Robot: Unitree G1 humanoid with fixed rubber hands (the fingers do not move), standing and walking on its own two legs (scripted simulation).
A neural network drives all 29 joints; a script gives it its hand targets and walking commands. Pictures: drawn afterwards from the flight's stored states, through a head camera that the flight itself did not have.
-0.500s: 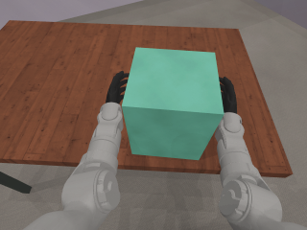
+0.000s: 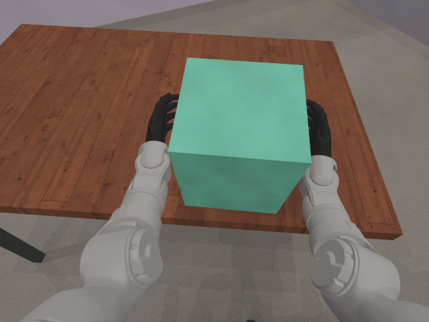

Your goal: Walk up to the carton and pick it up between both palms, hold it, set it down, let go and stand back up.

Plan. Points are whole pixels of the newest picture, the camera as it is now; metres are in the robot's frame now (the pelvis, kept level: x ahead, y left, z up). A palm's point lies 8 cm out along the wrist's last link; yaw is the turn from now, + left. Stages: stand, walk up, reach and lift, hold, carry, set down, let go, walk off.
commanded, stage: reach and lift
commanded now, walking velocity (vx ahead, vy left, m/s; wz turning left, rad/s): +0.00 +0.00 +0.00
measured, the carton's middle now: (236, 144) +0.43 -0.06 +0.05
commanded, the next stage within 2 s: none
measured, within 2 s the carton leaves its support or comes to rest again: neither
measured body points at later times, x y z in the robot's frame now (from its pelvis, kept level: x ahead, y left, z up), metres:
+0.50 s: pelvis +0.00 -0.01 +0.00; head +0.05 +0.00 +0.45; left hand +0.45 +0.09 +0.08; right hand +0.41 -0.21 +0.08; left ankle -0.03 +0.14 -0.75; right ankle +0.04 -0.14 -0.75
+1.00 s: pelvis -0.02 +0.00 +0.00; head -0.02 +0.02 +0.45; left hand +0.42 +0.11 +0.12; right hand +0.38 -0.19 +0.13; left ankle -0.03 +0.14 -0.75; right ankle +0.04 -0.14 -0.75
